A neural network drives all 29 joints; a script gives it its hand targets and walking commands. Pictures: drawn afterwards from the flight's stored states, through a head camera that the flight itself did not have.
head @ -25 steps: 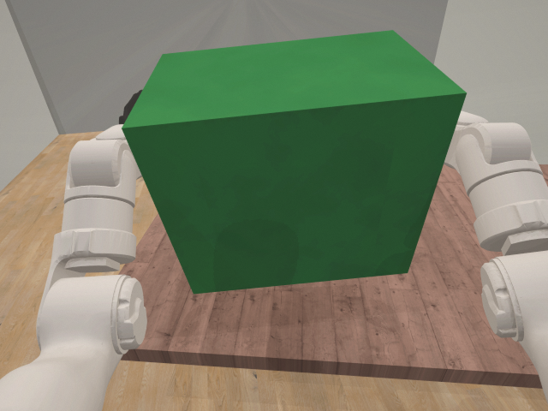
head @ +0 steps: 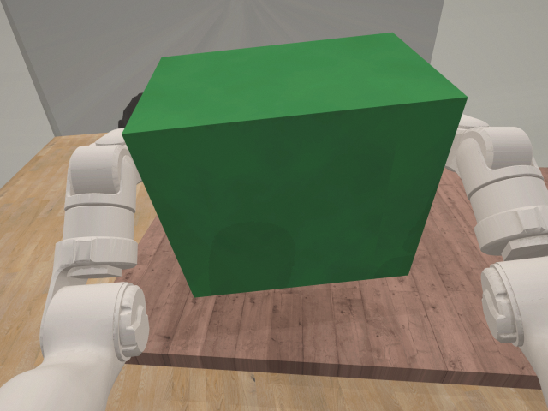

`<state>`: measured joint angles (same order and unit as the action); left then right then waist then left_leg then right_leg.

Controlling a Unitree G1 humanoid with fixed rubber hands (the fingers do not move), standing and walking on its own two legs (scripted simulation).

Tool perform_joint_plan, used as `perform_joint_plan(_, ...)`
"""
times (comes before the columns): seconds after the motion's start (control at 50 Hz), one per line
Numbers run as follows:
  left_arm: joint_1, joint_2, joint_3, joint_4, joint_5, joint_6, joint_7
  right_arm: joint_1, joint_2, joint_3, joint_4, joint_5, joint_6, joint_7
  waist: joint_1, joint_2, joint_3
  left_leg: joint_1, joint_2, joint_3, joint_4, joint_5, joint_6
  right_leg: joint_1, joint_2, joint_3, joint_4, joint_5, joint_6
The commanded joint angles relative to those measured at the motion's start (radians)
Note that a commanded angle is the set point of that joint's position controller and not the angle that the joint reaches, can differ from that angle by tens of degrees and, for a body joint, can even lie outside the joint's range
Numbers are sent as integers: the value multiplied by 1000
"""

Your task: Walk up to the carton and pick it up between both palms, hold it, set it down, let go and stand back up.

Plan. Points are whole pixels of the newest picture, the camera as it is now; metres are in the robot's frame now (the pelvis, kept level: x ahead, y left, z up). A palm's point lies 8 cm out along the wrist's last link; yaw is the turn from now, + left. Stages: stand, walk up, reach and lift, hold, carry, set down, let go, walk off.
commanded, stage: hold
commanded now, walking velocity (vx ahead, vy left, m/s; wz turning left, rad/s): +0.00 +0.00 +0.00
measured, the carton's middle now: (289, 170) +0.36 -0.01 +0.26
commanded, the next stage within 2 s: set down in 1.16 s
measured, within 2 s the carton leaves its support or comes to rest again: neither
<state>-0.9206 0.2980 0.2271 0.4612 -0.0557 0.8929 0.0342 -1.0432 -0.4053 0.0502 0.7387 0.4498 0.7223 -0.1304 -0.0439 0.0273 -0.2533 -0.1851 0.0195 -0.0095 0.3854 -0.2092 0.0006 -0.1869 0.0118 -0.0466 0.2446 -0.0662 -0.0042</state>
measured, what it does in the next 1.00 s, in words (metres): stands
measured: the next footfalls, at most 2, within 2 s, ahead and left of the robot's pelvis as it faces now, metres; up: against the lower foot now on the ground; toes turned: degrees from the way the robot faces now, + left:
none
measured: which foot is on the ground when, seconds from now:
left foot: down 0.00-1.00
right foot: down 0.00-1.00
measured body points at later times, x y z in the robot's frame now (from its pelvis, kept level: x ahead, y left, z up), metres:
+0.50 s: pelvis +0.00 +0.00 +0.00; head -0.10 +0.00 +0.44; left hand +0.38 +0.20 +0.31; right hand +0.38 -0.21 +0.31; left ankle +0.00 +0.11 -0.75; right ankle +0.04 -0.12 -0.75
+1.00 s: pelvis +0.00 +0.00 +0.00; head -0.10 +0.00 +0.44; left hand +0.38 +0.20 +0.31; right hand +0.38 -0.21 +0.31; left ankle +0.00 +0.11 -0.75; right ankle +0.04 -0.12 -0.75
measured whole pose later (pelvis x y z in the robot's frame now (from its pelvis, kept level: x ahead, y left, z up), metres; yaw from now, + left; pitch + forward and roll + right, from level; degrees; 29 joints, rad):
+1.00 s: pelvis +0.00 +0.00 +0.00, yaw +0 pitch +1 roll -1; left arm -0.95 0.31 0.21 0.52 -0.07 0.87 0.03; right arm -1.07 -0.41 0.05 0.77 0.44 0.72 -0.13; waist -0.04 0.03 -0.26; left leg -0.20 0.02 -0.01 0.39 -0.20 0.00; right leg -0.20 0.01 -0.05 0.25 -0.06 -0.01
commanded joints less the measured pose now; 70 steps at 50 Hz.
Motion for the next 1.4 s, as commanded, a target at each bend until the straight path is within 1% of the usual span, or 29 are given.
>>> perform_joint_plan(0.0, -872, -632, -360, -286, -189, -80, -163, -968, 665, 151, -420, 188, -60, 163, -10, 23, -354, -60, -37, -71, -83, 185, -27, 314, 52, 106, 36, 190, -11)
perform_joint_plan(0.04, -877, -636, -359, -285, -194, -81, -163, -985, 670, 153, -431, 187, -64, 164, -5, 17, -370, -62, -37, -71, -82, 181, -23, 313, 52, 106, 37, 185, -10)
perform_joint_plan(0.16, -897, -630, -339, -231, -183, -86, -166, -997, 667, 137, -375, 172, -63, 173, 3, 6, -330, -84, -34, -67, -94, 135, -16, 291, 50, 107, 29, 130, -14)
perform_joint_plan(0.22, -905, -626, -334, -218, -187, -92, -168, -1023, 681, 148, -388, 179, -68, 172, 14, -9, -360, -83, -40, -66, -89, 139, -8, 302, 48, 111, 31, 139, -10)
perform_joint_plan(0.28, -917, -631, -336, -226, -196, -100, -161, -1031, 692, 149, -394, 185, -71, 171, 13, -6, -381, -72, -40, -69, -82, 157, -9, 301, 48, 111, 33, 151, -10)
perform_joint_plan(0.32, -913, -634, -345, -234, -206, -103, -159, -1021, 693, 149, -400, 187, -72, 168, 6, -11, -386, -68, -43, -69, -79, 161, -9, 299, 46, 112, 31, 162, -7)
perform_joint_plan(0.34, -913, -625, -334, -226, -199, -103, -159, -1015, 691, 146, -384, 184, -69, 167, 7, -12, -370, -69, -43, -68, -82, 155, -9, 298, 45, 113, 29, 154, -7)
perform_joint_plan(0.38, -896, -623, -333, -217, -199, -100, -166, -1002, 684, 146, -387, 184, -67, 162, 1, -17, -371, -68, -46, -67, -81, 157, -8, 306, 41, 117, 26, 165, -6)
perform_joint_plan(0.42, -902, -623, -335, -230, -199, -101, -169, -1000, 689, 146, -388, 186, -67, 158, -1, -6, -373, -72, -47, -67, -81, 161, -11, 313, 42, 117, 28, 171, -5)
perform_joint_plan(0.44, -899, -618, -329, -228, -196, -101, -171, -1004, 694, 151, -396, 188, -67, 157, 4, -11, -375, -72, -49, -66, -80, 163, -9, 319, 40, 118, 27, 176, -3)
perform_joint_plan(0.48, -903, -623, -338, -231, -201, -102, -171, -1009, 693, 147, -405, 188, -68, 154, -3, -5, -382, -73, -51, -68, -79, 160, -10, 312, 39, 117, 27, 169, -3)
perform_joint_plan(0.6, -909, -622, -334, -222, -203, -107, -170, -1011, 693, 143, -403, 181, -68, 153, -2, -8, -370, -78, -49, -69, -80, 147, -9, 305, 39, 116, 25, 155, -4)
perform_joint_plan(0.62, -913, -624, -341, -231, -205, -109, -170, -1009, 698, 143, -405, 182, -69, 153, -6, -4, -376, -76, -49, -69, -80, 156, -11, 304, 39, 114, 26, 165, -4)
perform_joint_plan(0.64, -914, -623, -337, -237, -205, -110, -169, -1018, 703, 152, -417, 187, -70, 152, 3, -10, -390, -73, -50, -69, -76, 162, -9, 313, 40, 114, 30, 171, -2)
perform_joint_plan(0.66, -918, -627, -345, -242, -207, -111, -167, -1015, 699, 149, -413, 187, -69, 152, -5, -1, -393, -70, -50, -71, -78, 161, -12, 311, 41, 114, 31, 170, -3)
perform_joint_plan(0.7, -899, -626, -344, -241, -206, -108, -168, -1003, 698, 154, -419, 189, -68, 150, -5, -4, -394, -67, -51, -70, -76, 174, -13, 320, 42, 114, 31, 193, -1)
perform_joint_plan(0.78, -896, -623, -329, -221, -196, -106, -170, -1012, 698, 149, -414, 183, -69, 153, 4, -8, -370, -78, -50, -69, -83, 151, -8, 309, 40, 114, 26, 158, -3)
perform_joint_plan(0.84, -908, -632, -344, -239, -204, -107, -166, -1014, 693, 148, -415, 186, -71, 155, -1, 3, -380, -67, -45, -71, -82, 158, -14, 303, 45, 110, 29, 158, -5)
perform_joint_plan(0.86, -916, -639, -350, -236, -208, -107, -165, -1013, 687, 139, -406, 181, -71, 157, -8, 12, -371, -72, -43, -72, -85, 150, -17, 292, 46, 109, 29, 146, -8)
perform_joint_plan(0.94, -909, -639, -353, -249, -208, -107, -162, -1019, 692, 150, -424, 187, -75, 159, -1, 11, -396, -68, -45, -73, -78, 165, -16, 308, 46, 109, 34, 171, -7)
perform_joint_plan(0.98, -908, -631, -344, -236, -203, -106, -162, -1006, 690, 145, -396, 181, -69, 160, -2, 3, -373, -76, -44, -71, -86, 147, -14, 302, 46, 108, 30, 150, -6)
perform_joint_plan(1.06, -898, -634, -338, -222, -194, -104, -164, -1008, 683, 143, -387, 181, -71, 162, 4, 2, -360, -80, -41, -71, -89, 150, -13, 301, 47, 109, 29, 149, -9)
perform_joint_plan(1.12, -904, -637, -346, -235, -195, -101, -165, -1002, 676, 144, -384, 184, -71, 164, -4, 13, -368, -67, -38, -73, -86, 166, -19, 302, 49, 106, 34, 162, -10)
perform_joint_plan(1.14, -904, -637, -346, -237, -198, -101, -165, -1004, 680, 147, -388, 187, -71, 165, -2, 7, -373, -68, -40, -72, -84, 165, -18, 305, 50, 106, 32, 164, -9)
perform_joint_plan(1.16, -919, -639, -278, -218, -160, -93, -162, -989, 648, 116, -306, 175, -59, 173, 0, 29, -258, -85, -38, -83, -98, 122, -21, 251, 55, 93, 9, 61, -21)
perform_joint_plan(1.2, -919, -632, -237, -187, -133, -96, -169, -982, 639, 87, -261, 152, -73, 192, 18, 25, -228, -111, -25, -84, -119, 52, -9, 220, 52, 94, -5, -25, -28)
perform_joint_plan(1.26, -948, -639, -242, -203, -137, -126, -173, -1021, 650, 80, -307, 134, -118, 206, 21, 16, -325, -92, -29, -81, -108, 75, -10, 258, 51, 91, 6, 2, -30)
perform_joint_plan(1.32, -933, -620, -248, -200, -137, -147, -167, -1009, 644, 76, -317, 116, -145, 202, 6, -6, -368, -45, -40, -71, -88, 126, -13, 274, 48, 86, 6, 50, -20)
perform_joint_plan(1.38, -898, -600, -241, -189, -119, -163, -174, -972, 636, 67, -302, 86, -163, 197, -5, -23, -365, -39, -48, -62, -90, 124, -8, 294, 40, 85, 5, 60, -12)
